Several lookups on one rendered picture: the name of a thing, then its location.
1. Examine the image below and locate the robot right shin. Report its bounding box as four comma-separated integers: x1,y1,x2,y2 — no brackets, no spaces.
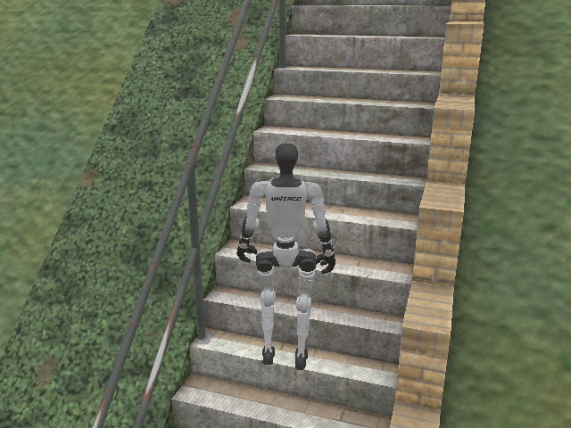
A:
297,297,311,358

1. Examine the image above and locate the left robot forearm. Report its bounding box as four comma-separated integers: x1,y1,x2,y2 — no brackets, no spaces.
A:
238,217,254,249

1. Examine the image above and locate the left robot hand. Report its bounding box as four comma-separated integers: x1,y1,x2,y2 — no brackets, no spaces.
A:
236,245,257,263

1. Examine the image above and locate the right robot hand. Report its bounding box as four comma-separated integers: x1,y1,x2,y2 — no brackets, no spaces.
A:
316,253,335,274

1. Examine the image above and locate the right robot forearm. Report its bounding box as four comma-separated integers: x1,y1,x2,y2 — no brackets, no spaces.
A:
318,219,335,257

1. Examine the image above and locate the right robot upper arm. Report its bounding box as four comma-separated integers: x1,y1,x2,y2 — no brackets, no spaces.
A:
305,182,327,233

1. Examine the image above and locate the left robot foot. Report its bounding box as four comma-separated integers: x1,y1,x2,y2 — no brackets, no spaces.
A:
262,346,275,365

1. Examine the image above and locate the left robot upper arm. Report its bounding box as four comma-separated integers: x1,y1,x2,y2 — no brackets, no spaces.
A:
245,181,268,230

